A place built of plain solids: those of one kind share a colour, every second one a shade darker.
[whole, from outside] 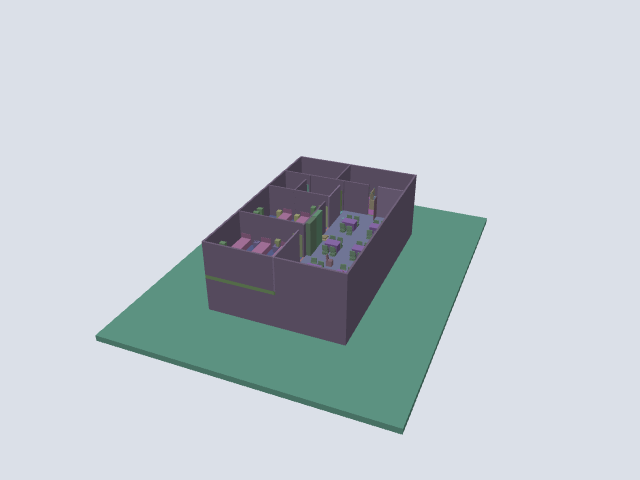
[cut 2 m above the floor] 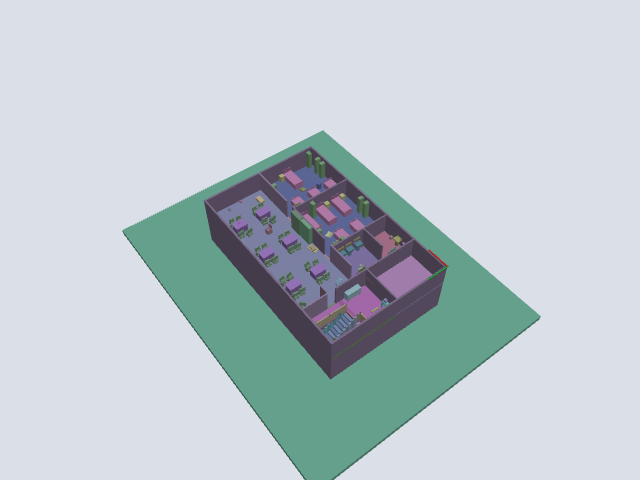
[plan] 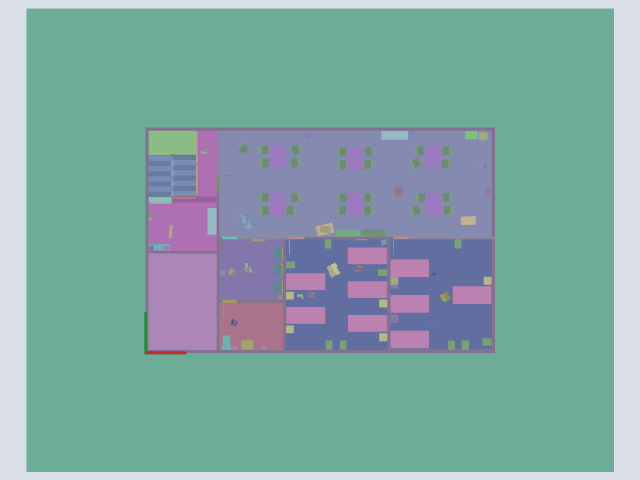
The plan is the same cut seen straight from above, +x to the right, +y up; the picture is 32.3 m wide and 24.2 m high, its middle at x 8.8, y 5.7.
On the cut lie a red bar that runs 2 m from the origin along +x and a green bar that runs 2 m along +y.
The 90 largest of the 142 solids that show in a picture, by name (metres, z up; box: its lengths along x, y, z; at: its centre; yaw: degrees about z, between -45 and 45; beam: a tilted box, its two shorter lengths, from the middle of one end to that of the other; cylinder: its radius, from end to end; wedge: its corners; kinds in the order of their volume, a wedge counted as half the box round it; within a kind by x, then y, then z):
{
 "under_1": {"box": [29.62, 23.37, 0.5], "at": [8.81, 5.68, -0.33]},
 "wall_1": {"box": [0.16, 4.86, 6.32], "at": [0.08, 2.59, 2.86]},
 "wall_2": {"box": [0.16, 6.06, 6.32], "at": [0.08, 8.18, 2.86]},
 "wall_3": {"box": [3.72, 0.13, 2.89], "at": [1.86, 5.08, 4.58]},
 "wall_4": {"box": [0.13, 2.38, 6.32], "at": [3.65, 1.35, 2.86]},
 "wall_5": {"box": [0.13, 2.35, 6.32], "at": [3.65, 3.85, 2.86]},
 "wall_6": {"box": [0.13, 0.59, 6.32], "at": [3.65, 5.45, 2.86]},
 "wall_7": {"box": [0.13, 2.27, 2.89], "at": [3.65, 7.0, 4.58]},
 "wall_8": {"box": [0.13, 2.27, 2.89], "at": [3.65, 10.07, 4.58]},
 "wall_9": {"box": [0.28, 0.13, 6.32], "at": [3.73, 5.8, 2.86]},
 "wall_10": {"box": [2.45, 0.13, 6.32], "at": [5.84, 2.61, 2.86]},
 "wall_11": {"box": [2.6, 0.13, 2.89], "at": [5.92, 5.8, 4.58]},
 "wall_12": {"box": [0.13, 2.38, 6.32], "at": [7.0, 1.35, 2.86]},
 "wall_13": {"box": [0.13, 3.07, 6.32], "at": [7.0, 4.21, 2.86]},
 "wall_14": {"box": [17.62, 0.16, 6.32], "at": [8.81, 0.08, 2.86]},
 "wall_15": {"box": [17.62, 0.16, 6.32], "at": [8.81, 11.29, 2.86]},
 "wall_16": {"box": [4.46, 0.13, 2.89], "at": [10.25, 5.8, 4.58]},
 "wall_17": {"box": [0.13, 5.58, 6.32], "at": [12.27, 2.95, 2.86]},
 "wall_18": {"box": [4.34, 0.13, 2.89], "at": [15.45, 5.8, 4.58]},
 "wall_19": {"box": [4.19, 0.13, 3.13], "at": [15.53, 5.8, 1.26]},
 "wall_20": {"box": [0.16, 5.58, 6.32], "at": [17.54, 2.95, 2.86]},
 "wall_21": {"box": [0.16, 5.34, 6.32], "at": [17.54, 8.54, 2.86]},
 "stair_core_1": {"box": [1.14, 2.1, 0.47], "at": [0.73, 8.92, -0.06]},
 "stair_core_2": {"box": [1.14, 1.84, 0.65], "at": [0.73, 9.05, 0.02]},
 "stair_core_3": {"box": [1.14, 1.58, 0.82], "at": [0.73, 9.18, 0.11]},
 "stair_core_4": {"box": [1.14, 1.32, 1.0], "at": [0.73, 9.31, 0.2]},
 "stair_core_5": {"box": [1.14, 1.06, 1.17], "at": [0.73, 9.44, 0.28]},
 "stair_core_6": {"box": [1.14, 0.8, 1.34], "at": [0.73, 9.57, 0.37]},
 "stair_core_7": {"box": [1.14, 0.54, 1.52], "at": [0.73, 9.7, 0.46]},
 "stair_core_8": {"box": [1.14, 0.28, 1.69], "at": [0.73, 9.83, 0.55]},
 "stair_core_9": {"box": [1.14, 0.28, 3.26], "at": [1.98, 8.03, 1.33]},
 "stair_core_10": {"box": [1.14, 0.54, 3.08], "at": [1.98, 8.16, 1.24]},
 "stair_core_11": {"box": [1.14, 0.8, 2.91], "at": [1.98, 8.29, 1.15]},
 "stair_core_12": {"box": [1.14, 1.06, 2.73], "at": [1.98, 8.42, 1.07]},
 "stair_core_13": {"box": [1.14, 1.32, 2.56], "at": [1.98, 8.55, 0.98]},
 "stair_core_14": {"box": [1.14, 1.58, 2.39], "at": [1.98, 8.68, 0.89]},
 "stair_core_15": {"box": [1.14, 1.84, 2.21], "at": [1.98, 8.81, 0.81]},
 "stair_core_16": {"box": [1.14, 2.1, 2.04], "at": [1.98, 8.94, 0.72]},
 "upper_floor_hub_1": {"box": [13.74, 5.34, 0.16], "at": [10.59, 8.54, 3.05]},
 "upper_floor_room_1": {"box": [5.13, 5.58, 0.16], "at": [9.63, 2.95, 3.05]},
 "upper_floor_room_2": {"box": [5.13, 5.58, 0.16], "at": [14.89, 2.95, 3.05]},
 "floor_induna_1": {"box": [3.43, 4.86, 0.5], "at": [1.88, 2.59, -0.25]},
 "iron_single_1": {"box": [1.99, 0.85, 0.53], "at": [8.07, 1.9, 3.4]},
 "iron_single_2": {"box": [1.99, 0.85, 0.53], "at": [8.07, 3.6, 3.4]},
 "iron_single_3": {"box": [1.99, 0.85, 0.53], "at": [11.2, 1.5, 3.4]},
 "iron_single_4": {"box": [1.99, 0.85, 0.53], "at": [11.2, 3.2, 3.4]},
 "iron_single_5": {"box": [1.99, 0.85, 0.53], "at": [11.2, 4.9, 3.4]},
 "iron_single_6": {"box": [1.96, 0.89, 0.53], "at": [13.32, 0.68, 3.4]},
 "iron_single_7": {"box": [1.96, 0.89, 0.53], "at": [13.32, 2.48, 3.4]},
 "iron_single_8": {"box": [1.96, 0.89, 0.53], "at": [13.32, 4.28, 3.4]},
 "iron_single_9": {"box": [1.96, 0.89, 0.53], "at": [16.47, 2.92, 3.4]},
 "stair_core_landing_1": {"box": [2.39, 1.24, 1.87], "at": [1.35, 10.59, 0.63]},
 "floor_lobby_1": {"box": [3.43, 2.74, 0.5], "at": [1.88, 6.52, -0.25]},
 "kitchen_table_1": {"box": [0.71, 1.06, 0.72], "at": [6.68, 7.52, 3.49], "yaw": -0.9},
 "kitchen_table_2": {"box": [0.71, 1.06, 0.72], "at": [6.68, 9.93, 3.49], "yaw": 0.2},
 "kitchen_table_3": {"box": [0.71, 1.06, 0.72], "at": [10.59, 7.52, 3.49], "yaw": -0.8},
 "kitchen_table_4": {"box": [0.71, 1.06, 0.72], "at": [10.59, 9.83, 3.49], "yaw": 0.2},
 "kitchen_table_5": {"box": [0.71, 1.06, 0.72], "at": [14.5, 9.88, 3.49], "yaw": -1.2},
 "kitchen_table_6": {"box": [0.71, 1.06, 0.72], "at": [14.55, 7.52, 3.49], "yaw": 0.8},
 "upper_floor_deputy_1": {"box": [3.43, 4.86, 0.16], "at": [1.88, 2.59, 3.05]},
 "locker_1": {"box": [0.46, 0.34, 1.75], "at": [7.31, 4.45, 4.0]},
 "locker_2": {"box": [0.34, 0.46, 1.75], "at": [9.21, 5.5, 4.0]},
 "locker_3": {"box": [0.34, 0.46, 1.75], "at": [9.26, 0.4, 4.0]},
 "locker_4": {"box": [0.34, 0.46, 1.75], "at": [9.96, 0.4, 4.0]},
 "locker_5": {"box": [0.46, 0.34, 1.75], "at": [11.96, 4.05, 4.0]},
 "locker_6": {"box": [0.36, 0.47, 1.73], "at": [15.43, 0.4, 4.0]},
 "locker_7": {"box": [0.36, 0.47, 1.73], "at": [15.76, 5.5, 4.0]},
 "locker_8": {"box": [0.36, 0.47, 1.73], "at": [16.13, 0.4, 4.0]},
 "locker_9": {"box": [0.47, 0.36, 1.73], "at": [17.22, 0.56, 4.0]},
 "upper_floor_landing_1": {"box": [3.43, 2.44, 0.16], "at": [1.88, 6.37, 3.05]},
 "upper_floor_landing_2": {"box": [2.29, 0.3, 0.16], "at": [2.44, 7.74, 3.05]},
 "upper_floor_landing_3": {"box": [1.04, 3.32, 0.16], "at": [3.07, 9.55, 3.05]},
 "upper_floor_wash_1": {"box": [3.22, 3.07, 0.16], "at": [5.33, 4.21, 3.05]},
 "fixture_breast_hub1~_1": {"box": [1.2, 0.38, 2.94], "at": [11.49, 6.06, 4.55]},
 "fixture_breast_hub_1": {"box": [1.22, 0.35, 2.94], "at": [10.21, 6.05, 4.55]},
 "upper_floor_wc_1": {"box": [3.22, 2.38, 0.16], "at": [5.33, 1.35, 3.05]},
 "sideboard_1": {"box": [0.45, 1.35, 0.71], "at": [3.35, 6.64, 3.64]},
 "sideboard_2": {"box": [1.35, 0.45, 0.71], "at": [12.56, 10.97, 3.64]},
 "wall_band_1": {"box": [0.16, 6.06, 0.31], "at": [0.08, 8.18, 2.98]},
 "wall_band_2": {"box": [0.16, 5.58, 0.31], "at": [17.54, 2.95, 2.98]},
 "bedside_locker_1": {"box": [0.4, 0.4, 0.73], "at": [7.28, 1.19, 3.5]},
 "bedside_locker_2": {"box": [0.4, 0.4, 0.64], "at": [7.28, 2.89, 3.45]},
 "bedside_locker_3": {"box": [0.4, 0.4, 0.64], "at": [11.99, 0.8, 3.45]},
 "bedside_locker_4": {"box": [0.4, 0.4, 0.73], "at": [11.99, 2.5, 3.5]},
 "bedside_locker_5": {"box": [0.4, 0.4, 0.64], "at": [17.25, 3.64, 3.45]},
 "stair_core_guard_1": {"box": [0.08, 3.32, 0.95], "at": [2.59, 9.55, 3.61]},
 "wall_foot_1": {"box": [0.16, 4.86, 0.17], "at": [0.08, 2.59, 3.06]},
 "stacking_chair_1": {"box": [0.44, 0.42, 0.67], "at": [17.02, 10.94, 3.47]},
 "trunk_1": {"box": [0.76, 0.43, 0.31], "at": [16.27, 6.67, 3.29], "yaw": 1.8},
 "bedside_table_1": {"box": [0.41, 0.44, 0.53], "at": [12.54, 1.73, 3.4]}
}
